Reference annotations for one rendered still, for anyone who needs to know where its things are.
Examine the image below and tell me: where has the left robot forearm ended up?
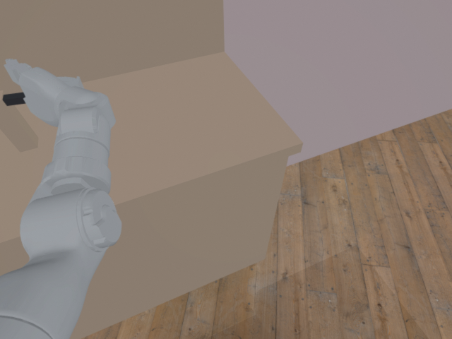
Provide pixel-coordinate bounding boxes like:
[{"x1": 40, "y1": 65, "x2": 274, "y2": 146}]
[{"x1": 20, "y1": 86, "x2": 116, "y2": 254}]

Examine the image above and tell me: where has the robot left hand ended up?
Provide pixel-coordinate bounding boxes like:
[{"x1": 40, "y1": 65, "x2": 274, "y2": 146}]
[{"x1": 4, "y1": 59, "x2": 84, "y2": 127}]

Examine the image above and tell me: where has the tap lever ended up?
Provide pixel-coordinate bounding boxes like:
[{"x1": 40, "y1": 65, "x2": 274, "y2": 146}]
[{"x1": 3, "y1": 93, "x2": 26, "y2": 106}]

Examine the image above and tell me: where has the robot left upper arm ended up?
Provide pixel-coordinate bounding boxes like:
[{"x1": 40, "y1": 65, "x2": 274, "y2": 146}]
[{"x1": 0, "y1": 187, "x2": 121, "y2": 339}]

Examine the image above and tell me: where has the counter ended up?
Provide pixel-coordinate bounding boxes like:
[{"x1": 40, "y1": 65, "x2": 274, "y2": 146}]
[{"x1": 0, "y1": 0, "x2": 303, "y2": 339}]

